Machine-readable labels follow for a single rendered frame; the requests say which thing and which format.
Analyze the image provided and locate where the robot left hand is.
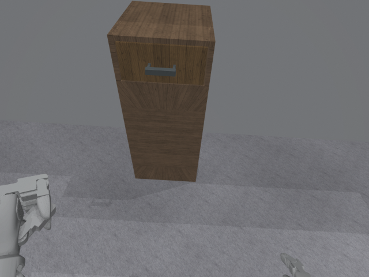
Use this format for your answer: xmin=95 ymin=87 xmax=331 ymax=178
xmin=0 ymin=174 xmax=56 ymax=256

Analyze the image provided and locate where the robot left forearm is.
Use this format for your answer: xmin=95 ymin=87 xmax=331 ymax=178
xmin=0 ymin=254 xmax=25 ymax=277

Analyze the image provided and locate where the drawer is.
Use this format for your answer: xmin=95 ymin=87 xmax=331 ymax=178
xmin=115 ymin=41 xmax=208 ymax=85

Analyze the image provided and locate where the cabinet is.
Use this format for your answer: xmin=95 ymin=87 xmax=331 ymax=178
xmin=107 ymin=1 xmax=216 ymax=182

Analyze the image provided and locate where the robot right hand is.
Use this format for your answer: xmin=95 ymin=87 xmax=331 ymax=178
xmin=280 ymin=253 xmax=311 ymax=277

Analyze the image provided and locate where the handle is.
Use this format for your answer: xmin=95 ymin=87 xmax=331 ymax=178
xmin=145 ymin=63 xmax=176 ymax=77

